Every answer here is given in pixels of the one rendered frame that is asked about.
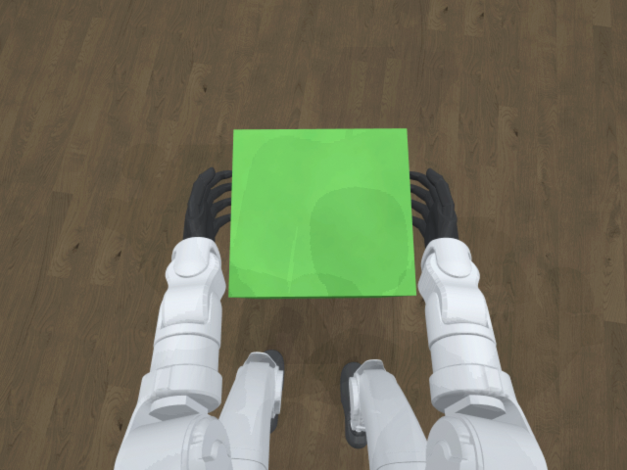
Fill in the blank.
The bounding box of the right robot forearm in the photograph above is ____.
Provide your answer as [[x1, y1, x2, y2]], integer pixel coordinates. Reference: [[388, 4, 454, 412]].
[[418, 238, 548, 470]]

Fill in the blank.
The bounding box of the left robot hand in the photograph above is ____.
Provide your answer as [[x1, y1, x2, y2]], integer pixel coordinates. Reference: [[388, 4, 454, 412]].
[[183, 167, 232, 242]]

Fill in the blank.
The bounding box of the right robot hand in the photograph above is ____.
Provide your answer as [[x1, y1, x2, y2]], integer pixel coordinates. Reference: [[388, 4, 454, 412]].
[[410, 168, 458, 249]]

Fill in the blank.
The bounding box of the left robot thigh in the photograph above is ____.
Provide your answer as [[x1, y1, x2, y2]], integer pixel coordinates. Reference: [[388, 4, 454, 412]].
[[218, 362, 283, 470]]

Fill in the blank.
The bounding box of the right robot upper arm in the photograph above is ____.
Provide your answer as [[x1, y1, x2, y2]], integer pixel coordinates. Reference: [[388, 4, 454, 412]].
[[425, 413, 547, 470]]

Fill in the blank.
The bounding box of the robot left foot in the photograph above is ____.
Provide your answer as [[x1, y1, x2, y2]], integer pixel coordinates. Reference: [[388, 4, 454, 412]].
[[265, 350, 284, 433]]

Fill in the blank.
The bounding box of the left robot forearm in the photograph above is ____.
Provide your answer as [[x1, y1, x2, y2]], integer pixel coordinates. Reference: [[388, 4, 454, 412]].
[[114, 237, 226, 470]]

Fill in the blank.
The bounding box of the left robot upper arm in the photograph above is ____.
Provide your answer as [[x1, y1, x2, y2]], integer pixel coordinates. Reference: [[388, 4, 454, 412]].
[[115, 413, 233, 470]]

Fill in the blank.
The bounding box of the carton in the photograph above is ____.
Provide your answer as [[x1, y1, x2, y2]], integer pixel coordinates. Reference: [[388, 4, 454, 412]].
[[228, 128, 416, 299]]

